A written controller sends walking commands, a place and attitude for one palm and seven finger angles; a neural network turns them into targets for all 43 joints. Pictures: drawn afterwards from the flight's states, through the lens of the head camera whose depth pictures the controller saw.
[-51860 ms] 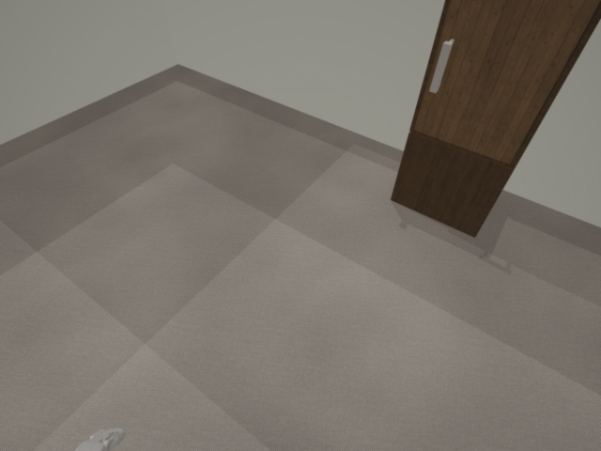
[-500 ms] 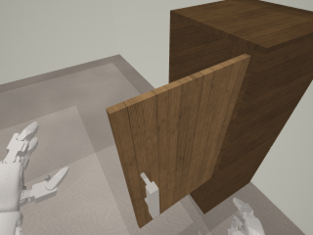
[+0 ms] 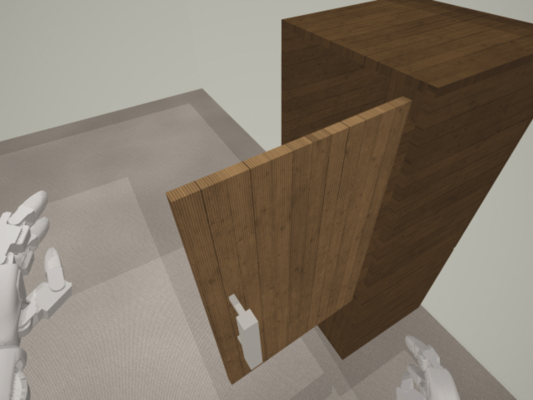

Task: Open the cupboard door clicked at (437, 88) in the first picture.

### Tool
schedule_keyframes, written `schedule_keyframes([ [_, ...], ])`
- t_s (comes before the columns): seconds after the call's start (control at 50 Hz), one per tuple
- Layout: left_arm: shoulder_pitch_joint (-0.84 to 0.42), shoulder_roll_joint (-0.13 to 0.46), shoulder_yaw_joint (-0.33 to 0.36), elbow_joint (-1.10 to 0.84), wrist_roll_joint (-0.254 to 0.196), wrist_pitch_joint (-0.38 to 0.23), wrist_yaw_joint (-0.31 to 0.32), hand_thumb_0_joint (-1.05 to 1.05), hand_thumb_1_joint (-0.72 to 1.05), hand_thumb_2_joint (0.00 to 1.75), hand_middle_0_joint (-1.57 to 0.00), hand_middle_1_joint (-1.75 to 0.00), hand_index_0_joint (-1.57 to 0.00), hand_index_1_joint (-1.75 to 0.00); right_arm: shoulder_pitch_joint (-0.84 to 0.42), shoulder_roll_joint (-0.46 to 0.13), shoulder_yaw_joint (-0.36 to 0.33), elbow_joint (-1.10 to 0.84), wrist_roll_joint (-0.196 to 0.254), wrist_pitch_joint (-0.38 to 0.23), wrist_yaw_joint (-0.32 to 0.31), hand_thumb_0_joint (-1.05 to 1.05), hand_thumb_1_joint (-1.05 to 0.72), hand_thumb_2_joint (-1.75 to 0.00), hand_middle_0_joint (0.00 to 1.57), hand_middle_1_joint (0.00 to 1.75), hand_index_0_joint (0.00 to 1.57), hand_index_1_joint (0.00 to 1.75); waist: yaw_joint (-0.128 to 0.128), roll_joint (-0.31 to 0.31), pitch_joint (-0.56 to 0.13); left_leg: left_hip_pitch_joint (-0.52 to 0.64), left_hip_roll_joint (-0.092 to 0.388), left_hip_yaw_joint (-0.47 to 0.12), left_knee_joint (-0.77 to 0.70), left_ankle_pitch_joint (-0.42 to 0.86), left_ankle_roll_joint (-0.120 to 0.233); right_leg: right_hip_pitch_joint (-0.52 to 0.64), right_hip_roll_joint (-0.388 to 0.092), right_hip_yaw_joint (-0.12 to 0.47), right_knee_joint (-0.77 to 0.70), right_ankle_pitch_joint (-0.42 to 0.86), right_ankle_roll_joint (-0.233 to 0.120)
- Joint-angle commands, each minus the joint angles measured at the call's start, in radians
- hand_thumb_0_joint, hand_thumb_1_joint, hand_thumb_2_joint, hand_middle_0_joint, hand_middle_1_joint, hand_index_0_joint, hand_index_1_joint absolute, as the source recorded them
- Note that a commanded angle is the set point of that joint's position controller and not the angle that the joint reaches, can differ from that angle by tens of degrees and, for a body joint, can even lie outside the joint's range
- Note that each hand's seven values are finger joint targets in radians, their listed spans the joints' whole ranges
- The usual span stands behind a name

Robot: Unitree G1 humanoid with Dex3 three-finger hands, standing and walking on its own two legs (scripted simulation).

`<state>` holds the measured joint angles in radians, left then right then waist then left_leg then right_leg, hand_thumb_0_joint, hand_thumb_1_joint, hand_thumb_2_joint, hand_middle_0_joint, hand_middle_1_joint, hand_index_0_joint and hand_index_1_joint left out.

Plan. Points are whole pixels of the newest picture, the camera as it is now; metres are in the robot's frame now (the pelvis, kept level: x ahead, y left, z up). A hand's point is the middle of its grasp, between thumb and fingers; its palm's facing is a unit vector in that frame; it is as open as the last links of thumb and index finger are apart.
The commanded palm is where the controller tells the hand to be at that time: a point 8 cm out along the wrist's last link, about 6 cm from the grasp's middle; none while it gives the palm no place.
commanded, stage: draw the hand back to the body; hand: left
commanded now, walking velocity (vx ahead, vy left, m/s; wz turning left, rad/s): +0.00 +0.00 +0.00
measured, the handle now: (244, 331) +0.25 +0.08 -0.06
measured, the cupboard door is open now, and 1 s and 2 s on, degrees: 93 93 93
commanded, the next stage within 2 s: step back with the hand held close in 0.04 s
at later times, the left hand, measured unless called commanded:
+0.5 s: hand (48, 285) +0.18 +0.28 +0.16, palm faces +0.36 -0.78 -0.51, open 7.4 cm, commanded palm +0.12 +0.32 +0.18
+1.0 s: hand out of the picture +0.09 +0.29 +0.17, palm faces +0.49 -0.72 -0.49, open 7.4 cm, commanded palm +0.02 +0.33 +0.18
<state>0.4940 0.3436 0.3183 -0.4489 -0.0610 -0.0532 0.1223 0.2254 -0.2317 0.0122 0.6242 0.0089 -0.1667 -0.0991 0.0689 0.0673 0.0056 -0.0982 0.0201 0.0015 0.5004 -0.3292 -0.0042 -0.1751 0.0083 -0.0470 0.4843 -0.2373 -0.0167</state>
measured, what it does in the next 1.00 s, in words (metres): shifts its weight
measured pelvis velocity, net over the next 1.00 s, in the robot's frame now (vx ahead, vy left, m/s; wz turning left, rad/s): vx -0.10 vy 0.02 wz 0.07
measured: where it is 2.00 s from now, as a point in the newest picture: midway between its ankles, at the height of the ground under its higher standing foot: outside the picture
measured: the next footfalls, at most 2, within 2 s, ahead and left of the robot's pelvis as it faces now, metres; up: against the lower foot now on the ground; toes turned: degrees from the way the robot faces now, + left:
right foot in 1.58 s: -0.34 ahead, -0.12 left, +0.00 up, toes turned +4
left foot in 1.74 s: -0.14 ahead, +0.11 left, +0.00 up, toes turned +5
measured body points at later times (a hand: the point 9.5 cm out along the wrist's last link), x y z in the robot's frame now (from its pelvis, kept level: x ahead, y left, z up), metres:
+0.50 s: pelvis -0.03 +0.03 +0.00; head -0.01 +0.03 +0.45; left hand +0.16 +0.32 +0.19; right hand +0.15 -0.22 -0.07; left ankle -0.03 +0.12 -0.74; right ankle +0.02 -0.11 -0.74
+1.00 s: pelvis -0.10 +0.02 -0.02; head -0.09 +0.03 +0.43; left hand +0.06 +0.32 +0.20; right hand +0.06 -0.22 -0.09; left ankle -0.03 +0.13 -0.74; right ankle +0.02 -0.10 -0.74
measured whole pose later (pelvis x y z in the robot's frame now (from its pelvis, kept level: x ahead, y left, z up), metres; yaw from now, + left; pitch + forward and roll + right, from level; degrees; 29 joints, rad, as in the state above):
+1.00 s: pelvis -0.10 +0.02 -0.02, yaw +4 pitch -3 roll +0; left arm 0.49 0.44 0.47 -0.54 0.02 -0.21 0.16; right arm 0.25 -0.21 0.00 0.55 0.00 -0.07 -0.08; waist -0.03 -0.03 0.07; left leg -0.40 -0.02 0.01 0.69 -0.26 0.05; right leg -0.42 0.01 0.03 0.61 -0.14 0.02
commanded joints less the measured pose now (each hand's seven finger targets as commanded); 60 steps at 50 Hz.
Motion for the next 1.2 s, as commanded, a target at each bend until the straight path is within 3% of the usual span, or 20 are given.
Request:
schedule_keyframes([
  [0.0,-0.108,0.199,0.154,-0.191,0.001,-0.077,0.025,0.0,0.9,0.9,-0.2,-0.3,-0.2,-0.3,-0.141,-0.079,-0.026,-0.158,0.001,-0.064,-0.002,0.0,-0.9,-0.9,0.2,0.3,0.2,0.3,0.001,-0.014,-0.047,-0.082,-0.015,0.025,-0.091,0.216,0.029,0.082,-0.022,0.03,-0.096,0.147,0.006],
  [0.04,-0.106,0.174,0.135,-0.143,-0.002,-0.072,0.018,0.0,0.9,0.9,-0.2,-0.3,-0.2,-0.3,-0.144,-0.083,-0.028,-0.155,0.002,-0.057,0.0,0.0,-0.9,-0.9,0.2,0.3,0.2,0.3,-0.004,-0.05,-0.006,-0.085,-0.009,0.021,-0.102,0.198,0.029,0.065,-0.018,0.028,-0.107,0.117,0.008],
  [0.14,-0.172,0.171,0.123,-0.114,-0.002,-0.073,0.012,0.0,0.9,0.9,-0.2,-0.3,-0.2,-0.3,-0.156,-0.089,-0.028,-0.149,0.002,-0.044,0.006,0.0,-0.9,-0.9,0.2,0.3,0.2,0.3,-0.008,-0.041,0.012,-0.086,-0.009,0.019,-0.123,0.16,0.032,0.061,-0.019,0.027,-0.124,0.066,0.009],
  [0.16,-0.305,0.293,0.248,-0.174,0.012,-0.127,0.019,0.0,0.9,0.9,-0.2,-0.3,-0.2,-0.3,-0.127,-0.115,-0.03,-0.178,0.003,-0.023,0.009,0.0,-0.9,-0.9,0.2,0.3,0.2,0.3,-0.051,-0.087,0.037,-0.142,0.004,-0.004,-0.092,0.097,0.046,-0.003,-0.068,0.148,-0.187,0.082,0.01],
  [0.2,-0.13,0.203,0.179,-0.081,0.018,-0.134,0.005,0.0,0.9,0.9,-0.2,-0.3,-0.2,-0.3,-0.142,-0.108,-0.036,-0.16,-0.006,0.01,0.013,0.0,-0.9,-0.9,0.2,0.3,0.2,0.3,-0.058,-0.139,-0.006,-0.091,-0.006,-0.006,-0.056,0.132,0.049,-0.013,-0.096,0.161,-0.202,0.128,-0.001],
  [0.24,-0.118,0.199,0.167,-0.14,0.024,-0.148,0.007,0.0,0.9,0.9,-0.2,-0.3,-0.2,-0.3,-0.151,-0.114,-0.034,-0.172,-0.013,0.027,0.012,0.0,-0.9,-0.9,0.2,0.3,0.2,0.3,-0.06,-0.051,-0.039,-0.103,0.003,-0.01,-0.093,0.186,0.039,0.022,-0.095,0.126,-0.158,0.207,-0.001],
  [0.32,-0.041,0.232,0.202,-0.243,0.027,-0.158,0.022,0.0,0.9,0.9,-0.2,-0.3,-0.2,-0.3,-0.158,-0.123,-0.046,-0.203,-0.016,0.056,0.012,0.0,-0.9,-0.9,0.2,0.3,0.2,0.3,-0.049,0.035,-0.147,-0.145,0.03,-0.031,-0.132,0.383,0.026,0.149,-0.063,0.059,-0.031,0.381,0.011],
  [0.38,0.021,0.244,0.23,-0.271,0.027,-0.157,0.029,0.0,0.9,0.9,-0.2,-0.3,-0.2,-0.3,-0.148,-0.113,-0.055,-0.229,-0.011,0.078,0.015,0.0,-0.9,-0.9,0.2,0.3,0.2,0.3,-0.05,-0.008,-0.193,-0.179,0.043,-0.031,-0.111,0.451,0.025,0.188,-0.05,0.059,0.024,0.48,0.017],
  [0.42,0.044,0.269,0.264,-0.283,0.03,-0.161,0.035,0.0,0.9,0.9,-0.2,-0.3,-0.2,-0.3,-0.149,-0.116,-0.063,-0.234,-0.011,0.088,0.013,0.0,-0.9,-0.9,0.2,0.3,0.2,0.3,-0.046,0.01,-0.209,-0.232,0.048,-0.045,-0.118,0.432,0.025,0.224,-0.051,0.059,0.058,0.499,0.016],
  [0.5,0.067,0.241,0.255,-0.259,0.032,-0.163,0.035,0.0,0.9,0.9,-0.2,-0.3,-0.2,-0.3,-0.139,-0.117,-0.069,-0.246,-0.007,0.098,0.012,0.0,-0.9,-0.9,0.2,0.3,0.2,0.3,-0.055,0.012,-0.161,-0.338,0.073,-0.056,-0.143,0.317,0.046,0.226,-0.031,0.06,0.107,0.457,0.03],
  [0.62,0.009,0.218,0.227,-0.236,0.048,-0.167,0.04,0.0,0.9,0.9,-0.2,-0.3,-0.2,-0.3,-0.13,-0.13,-0.07,-0.24,-0.004,0.087,0.007,0.0,-0.9,-0.9,0.2,0.3,0.2,0.3,-0.063,0.018,-0.07,-0.558,0.087,-0.08,-0.173,-0.037,0.084,0.251,-0.031,0.089,0.144,0.337,0.034],
  [0.7,-0.043,0.225,0.221,-0.24,0.061,-0.176,0.045,0.0,0.9,0.9,-0.2,-0.3,-0.2,-0.3,-0.119,-0.128,-0.066,-0.241,-0.002,0.075,0.005,0.0,-0.9,-0.9,0.2,0.3,0.2,0.3,-0.071,-0.052,-0.018,-0.624,0.055,-0.073,-0.129,-0.282,0.092,0.17,-0.053,0.151,0.075,0.106,0.027],
  [0.8,-0.079,0.249,0.24,-0.295,0.068,-0.2,0.057,0.0,0.9,0.9,-0.2,-0.3,-0.2,-0.3,-0.103,-0.128,-0.062,-0.234,-0.009,0.059,0.004,0.0,-0.9,-0.9,0.2,0.3,0.2,0.3,-0.077,-0.047,-0.023,-0.59,0.032,-0.09,-0.095,-0.336,0.085,0.066,-0.066,0.177,-0.005,-0.126,0.015],
  [0.94,-0.002,0.241,0.281,-0.272,0.071,-0.222,0.064,0.0,0.9,0.9,-0.2,-0.3,-0.2,-0.3,-0.1,-0.123,-0.066,-0.229,-0.003,0.039,0.007,0.0,-0.9,-0.9,0.2,0.3,0.2,0.3,-0.067,0.075,-0.071,-0.756,0.113,-0.154,-0.193,-0.391,0.116,0.246,0.013,0.107,0.237,0.096,0.036],
  [1.0,0.009,0.242,0.301,-0.259,0.083,-0.234,0.056,0.0,0.9,0.9,-0.2,-0.3,-0.2,-0.3,-0.1,-0.132,-0.081,-0.231,-0.003,0.033,0.014,0.0,-0.9,-0.9,0.2,0.3,0.2,0.3,-0.069,0.054,-0.056,-0.85,0.118,-0.118,-0.133,-0.474,0.129,0.275,0.013,0.18,0.267,0.128,0.03],
  [1.04,0.003,0.238,0.293,-0.251,0.078,-0.236,0.054,0.0,0.9,0.9,-0.2,-0.3,-0.2,-0.3,-0.087,-0.121,-0.083,-0.223,-0.003,0.031,0.018,0.0,-0.9,-0.9,0.2,0.3,0.2,0.3,-0.077,-0.043,-0.031,-0.786,0.071,-0.065,-0.022,-0.455,0.099,0.149,-0.039,0.262,0.159,0.061,0.006],
  [1.1,-0.077,0.249,0.254,-0.264,0.056,-0.219,0.058,0.0,0.9,0.9,-0.2,-0.3,-0.2,-0.3,-0.071,-0.1,-0.077,-0.183,-0.012,0.042,0.032,0.0,-0.9,-0.9,0.2,0.3,0.2,0.3,-0.092,-0.25,-0.017,-0.444,-0.021,0.0,0.231,-0.279,0.03,-0.256,-0.185,0.417,-0.169,-0.251,-0.055],
  [1.12,-0.105,0.272,0.255,-0.273,0.054,-0.218,0.065,0.0,0.9,0.9,-0.2,-0.3,-0.2,-0.3,-0.078,-0.097,-0.074,-0.162,-0.018,0.049,0.034,0.0,-0.9,-0.9,0.2,0.3,0.2,0.3,-0.1,-0.262,-0.012,-0.314,-0.035,0.024,0.302,-0.197,0.017,-0.378,-0.221,0.423,-0.237,-0.304,-0.072],
  [1.14,-0.101,0.256,0.231,-0.249,0.048,-0.212,0.069,0.0,0.9,0.9,-0.2,-0.3,-0.2,-0.3,-0.071,-0.08,-0.066,-0.149,-0.016,0.058,0.039,0.0,-0.9,-0.9,0.2,0.3,0.2,0.3,-0.105,-0.309,-0.044,-0.229,-0.043,0.033,0.329,-0.151,0.011,-0.413,-0.228,0.368,-0.255,-0.319,-0.067],
  [1.18,-0.095,0.272,0.235,-0.267,0.042,-0.21,0.069,0.0,0.9,0.9,-0.2,-0.3,-0.2,-0.3,-0.064,-0.091,-0.071,-0.152,-0.006,0.074,0.039,0.0,-0.9,-0.9,0.2,0.3,0.2,0.3,-0.111,-0.284,-0.097,-0.134,-0.05,0.049,0.265,-0.121,0.013,-0.44,-0.195,0.263,-0.228,-0.319,-0.034],
])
